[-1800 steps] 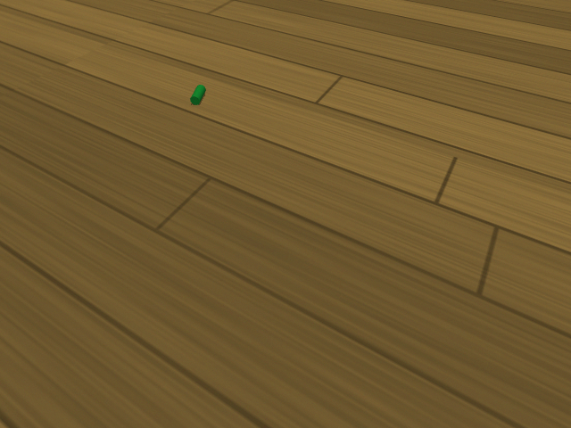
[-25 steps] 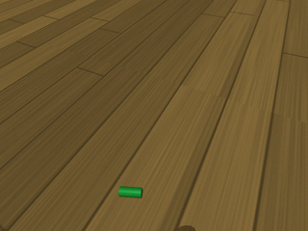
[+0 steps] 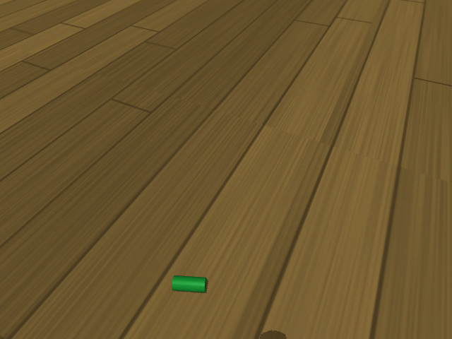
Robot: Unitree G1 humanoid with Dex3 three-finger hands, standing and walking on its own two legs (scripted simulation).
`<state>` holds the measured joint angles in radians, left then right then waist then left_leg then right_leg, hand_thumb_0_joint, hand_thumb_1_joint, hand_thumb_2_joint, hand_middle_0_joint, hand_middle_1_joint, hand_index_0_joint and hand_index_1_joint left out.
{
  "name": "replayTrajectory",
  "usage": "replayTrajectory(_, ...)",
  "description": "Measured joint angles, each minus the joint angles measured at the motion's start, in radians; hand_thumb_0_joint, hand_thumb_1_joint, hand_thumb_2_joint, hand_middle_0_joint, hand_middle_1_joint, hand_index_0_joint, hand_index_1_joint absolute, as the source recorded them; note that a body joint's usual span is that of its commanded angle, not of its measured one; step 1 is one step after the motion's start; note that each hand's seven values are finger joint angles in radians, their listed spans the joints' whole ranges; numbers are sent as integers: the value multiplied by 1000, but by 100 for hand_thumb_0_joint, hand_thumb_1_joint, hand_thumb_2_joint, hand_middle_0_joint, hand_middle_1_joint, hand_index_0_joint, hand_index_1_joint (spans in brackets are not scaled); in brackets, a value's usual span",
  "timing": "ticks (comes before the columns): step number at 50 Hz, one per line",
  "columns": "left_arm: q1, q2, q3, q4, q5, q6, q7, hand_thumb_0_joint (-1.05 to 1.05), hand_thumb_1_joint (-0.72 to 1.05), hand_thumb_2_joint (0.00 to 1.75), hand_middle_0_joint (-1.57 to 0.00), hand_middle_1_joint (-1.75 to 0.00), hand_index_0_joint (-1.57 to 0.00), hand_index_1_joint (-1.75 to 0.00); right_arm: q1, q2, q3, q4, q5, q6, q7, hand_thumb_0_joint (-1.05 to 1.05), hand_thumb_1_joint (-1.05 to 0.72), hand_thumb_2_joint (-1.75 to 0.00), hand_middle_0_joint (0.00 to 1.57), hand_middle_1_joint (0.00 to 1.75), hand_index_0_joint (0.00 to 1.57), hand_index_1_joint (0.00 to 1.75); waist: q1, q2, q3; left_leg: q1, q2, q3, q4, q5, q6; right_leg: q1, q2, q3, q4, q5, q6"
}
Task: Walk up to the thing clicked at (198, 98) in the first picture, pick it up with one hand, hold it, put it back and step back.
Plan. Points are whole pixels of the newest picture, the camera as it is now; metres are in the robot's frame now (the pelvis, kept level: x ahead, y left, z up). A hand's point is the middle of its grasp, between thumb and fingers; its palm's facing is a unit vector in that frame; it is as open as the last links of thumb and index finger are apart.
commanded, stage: stand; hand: left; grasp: from above
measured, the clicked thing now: (189, 283) +0.48 +0.19 -0.75
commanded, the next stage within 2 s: step back in 0.72 s
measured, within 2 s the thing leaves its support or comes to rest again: neither
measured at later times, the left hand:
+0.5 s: hand out of the picture +0.07 +0.24 -0.16, palm faces +0.01 -0.94 -0.34, open 7.3 cm
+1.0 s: hand out of the picture +0.07 +0.28 -0.17, palm faces -0.03 -0.92 -0.39, open 7.4 cm
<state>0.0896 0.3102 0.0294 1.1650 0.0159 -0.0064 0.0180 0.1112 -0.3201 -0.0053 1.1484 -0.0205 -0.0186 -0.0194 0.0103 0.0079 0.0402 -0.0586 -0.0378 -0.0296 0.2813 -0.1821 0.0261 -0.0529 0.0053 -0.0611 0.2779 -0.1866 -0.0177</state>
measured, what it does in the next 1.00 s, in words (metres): lifts its left foot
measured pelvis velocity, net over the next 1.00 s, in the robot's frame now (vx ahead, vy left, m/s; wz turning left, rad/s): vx -0.05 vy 0.02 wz -0.02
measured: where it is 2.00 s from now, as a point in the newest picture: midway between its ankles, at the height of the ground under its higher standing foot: outside the picture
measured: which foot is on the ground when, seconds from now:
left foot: down 0.00-0.82, up 0.84-1.00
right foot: down 0.00-1.00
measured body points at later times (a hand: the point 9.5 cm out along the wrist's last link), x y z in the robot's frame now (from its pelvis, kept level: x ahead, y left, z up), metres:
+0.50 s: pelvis +0.00 -0.01 +0.00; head +0.01 -0.01 +0.45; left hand +0.07 +0.29 -0.13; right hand +0.07 -0.30 -0.14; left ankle -0.02 +0.10 -0.75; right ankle -0.02 -0.10 -0.75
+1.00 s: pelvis -0.05 +0.02 -0.01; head +0.02 +0.03 +0.43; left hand +0.07 +0.33 -0.14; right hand +0.04 -0.31 -0.13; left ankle -0.07 +0.14 -0.72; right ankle -0.02 -0.10 -0.75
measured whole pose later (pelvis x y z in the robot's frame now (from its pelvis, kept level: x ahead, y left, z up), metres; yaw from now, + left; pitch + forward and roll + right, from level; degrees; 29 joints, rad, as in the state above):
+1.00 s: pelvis -0.05 +0.02 -0.01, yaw -1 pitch -1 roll +1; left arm 0.06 0.38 0.06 0.95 0.03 0.03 0.02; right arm 0.11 -0.39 -0.04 0.98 0.00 0.04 0.01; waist 0.00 -0.03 0.16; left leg -0.33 -0.05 -0.06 0.83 -0.46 0.02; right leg -0.27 -0.03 -0.03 0.52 -0.23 -0.01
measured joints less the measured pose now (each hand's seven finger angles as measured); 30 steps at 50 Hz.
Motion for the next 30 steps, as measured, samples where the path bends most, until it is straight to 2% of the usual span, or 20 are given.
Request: replayTrajectory(30,14,14,-12,-8,-4,-7,-8,0,91,90,-20,-30,-21,-30,7,-8,6,0,2,0,9,0,-91,-90,21,30,21,30,-4,-2,-2,-2,12,-2,-10,6,-13,-4,12,-1,-6,4,-13)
